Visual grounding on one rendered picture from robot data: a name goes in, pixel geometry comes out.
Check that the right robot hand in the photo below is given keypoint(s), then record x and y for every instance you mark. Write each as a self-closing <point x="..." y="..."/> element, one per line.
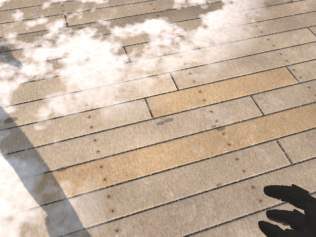
<point x="302" y="225"/>

